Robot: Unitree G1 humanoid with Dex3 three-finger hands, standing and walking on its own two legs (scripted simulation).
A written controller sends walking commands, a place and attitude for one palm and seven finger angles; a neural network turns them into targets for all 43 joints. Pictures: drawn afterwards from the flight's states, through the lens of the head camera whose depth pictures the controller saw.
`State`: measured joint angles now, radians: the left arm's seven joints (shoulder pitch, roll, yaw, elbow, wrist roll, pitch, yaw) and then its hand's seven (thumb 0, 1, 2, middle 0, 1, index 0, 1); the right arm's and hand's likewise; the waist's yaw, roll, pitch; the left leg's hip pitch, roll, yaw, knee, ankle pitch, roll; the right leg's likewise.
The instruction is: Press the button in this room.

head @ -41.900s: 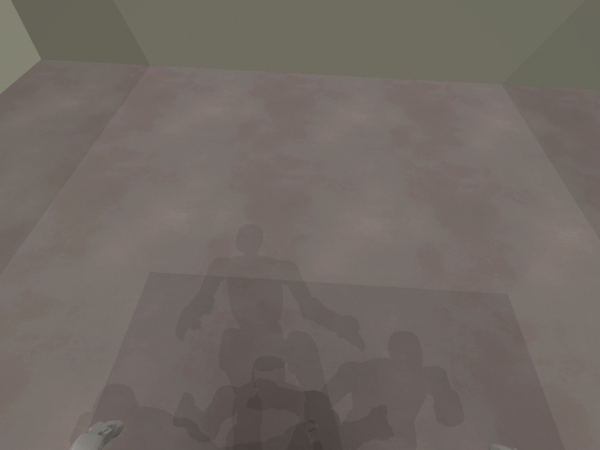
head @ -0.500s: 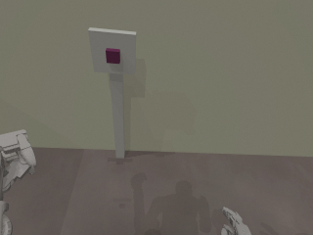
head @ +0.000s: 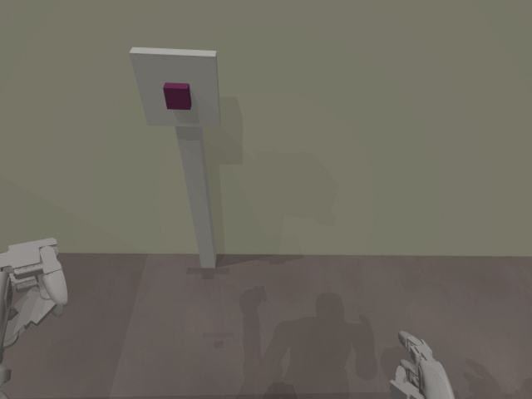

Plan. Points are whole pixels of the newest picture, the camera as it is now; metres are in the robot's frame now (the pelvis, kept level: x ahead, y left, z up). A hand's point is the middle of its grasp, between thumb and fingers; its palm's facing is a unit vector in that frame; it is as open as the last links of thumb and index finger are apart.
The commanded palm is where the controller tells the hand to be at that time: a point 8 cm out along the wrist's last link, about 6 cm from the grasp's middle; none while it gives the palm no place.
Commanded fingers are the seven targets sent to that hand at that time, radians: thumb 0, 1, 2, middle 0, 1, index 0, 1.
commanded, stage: stop stepping back and stand still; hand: left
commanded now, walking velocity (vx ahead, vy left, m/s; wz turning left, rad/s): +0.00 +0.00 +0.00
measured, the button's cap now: (178, 95) +0.73 +0.24 +0.08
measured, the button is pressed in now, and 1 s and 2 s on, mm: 0 0 0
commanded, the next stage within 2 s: let the arm hang, fingers relaxed in 0.12 s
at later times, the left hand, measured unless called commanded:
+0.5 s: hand out of the picture +0.04 +0.20 -0.16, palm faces -0.02 -0.98 -0.21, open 3.2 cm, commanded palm none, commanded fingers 0.00 0.90 0.90 -0.75 -0.90 -0.75 -0.90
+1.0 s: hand out of the picture -0.06 +0.23 -0.16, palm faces +0.03 -0.96 -0.29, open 7.0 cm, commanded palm none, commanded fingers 0.00 0.90 0.90 -0.20 -0.30 -0.20 -0.30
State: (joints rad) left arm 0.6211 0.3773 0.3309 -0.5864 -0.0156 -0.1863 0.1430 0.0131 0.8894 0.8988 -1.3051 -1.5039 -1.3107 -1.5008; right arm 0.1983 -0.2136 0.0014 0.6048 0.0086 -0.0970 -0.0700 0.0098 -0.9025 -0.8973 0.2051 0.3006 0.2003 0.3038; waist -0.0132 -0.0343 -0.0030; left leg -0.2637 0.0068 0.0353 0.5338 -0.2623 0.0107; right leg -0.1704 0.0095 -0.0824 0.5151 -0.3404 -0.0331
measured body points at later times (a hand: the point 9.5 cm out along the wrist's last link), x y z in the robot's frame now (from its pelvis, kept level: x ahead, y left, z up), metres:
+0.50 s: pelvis -0.04 +0.01 -0.01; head -0.02 +0.03 +0.44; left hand +0.04 +0.25 -0.14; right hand +0.06 -0.24 -0.13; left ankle +0.01 +0.11 -0.73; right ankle -0.04 -0.09 -0.73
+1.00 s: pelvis -0.04 +0.02 +0.01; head -0.03 +0.01 +0.46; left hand -0.06 +0.28 -0.14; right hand -0.01 -0.22 -0.15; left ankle +0.01 +0.11 -0.73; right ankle -0.04 -0.09 -0.73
